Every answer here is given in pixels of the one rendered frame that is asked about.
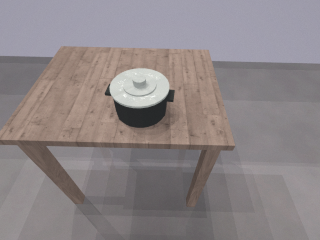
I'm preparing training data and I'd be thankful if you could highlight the lid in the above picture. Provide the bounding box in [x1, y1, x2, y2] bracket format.
[109, 68, 170, 109]

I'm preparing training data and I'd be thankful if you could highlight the table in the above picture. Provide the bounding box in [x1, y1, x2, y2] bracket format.
[0, 46, 236, 207]

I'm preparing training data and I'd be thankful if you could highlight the knob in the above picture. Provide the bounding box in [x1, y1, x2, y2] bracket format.
[132, 74, 146, 87]

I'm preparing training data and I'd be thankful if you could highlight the pot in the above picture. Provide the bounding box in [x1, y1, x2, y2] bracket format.
[105, 83, 175, 128]

